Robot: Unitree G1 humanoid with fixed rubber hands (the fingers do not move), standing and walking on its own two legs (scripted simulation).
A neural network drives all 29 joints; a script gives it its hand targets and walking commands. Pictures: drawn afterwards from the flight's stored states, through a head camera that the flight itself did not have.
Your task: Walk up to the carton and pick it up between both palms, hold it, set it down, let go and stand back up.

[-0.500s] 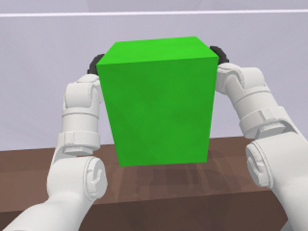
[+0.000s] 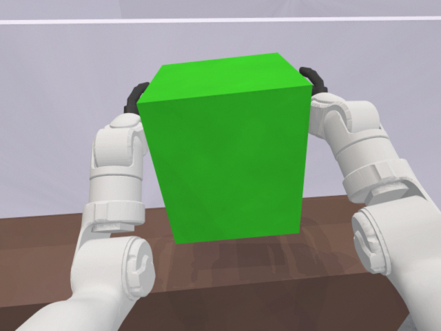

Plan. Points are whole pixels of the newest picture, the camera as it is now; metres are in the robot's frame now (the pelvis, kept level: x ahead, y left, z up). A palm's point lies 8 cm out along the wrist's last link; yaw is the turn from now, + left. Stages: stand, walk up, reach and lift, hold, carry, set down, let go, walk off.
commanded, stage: hold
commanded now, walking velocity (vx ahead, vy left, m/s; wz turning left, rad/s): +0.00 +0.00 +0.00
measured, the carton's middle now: (228, 145) +0.36 +0.00 +0.25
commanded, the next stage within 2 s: none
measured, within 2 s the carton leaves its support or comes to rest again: neither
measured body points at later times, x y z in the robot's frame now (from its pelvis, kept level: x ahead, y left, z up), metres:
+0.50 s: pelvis +0.00 -0.01 +0.00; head -0.10 +0.00 +0.44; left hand +0.39 +0.15 +0.30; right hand +0.38 -0.16 +0.31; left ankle +0.02 +0.14 -0.75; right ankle +0.00 -0.13 -0.75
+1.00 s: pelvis +0.00 +0.00 +0.00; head -0.10 +0.02 +0.44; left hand +0.38 +0.16 +0.28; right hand +0.38 -0.15 +0.31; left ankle +0.02 +0.14 -0.75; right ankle +0.00 -0.13 -0.75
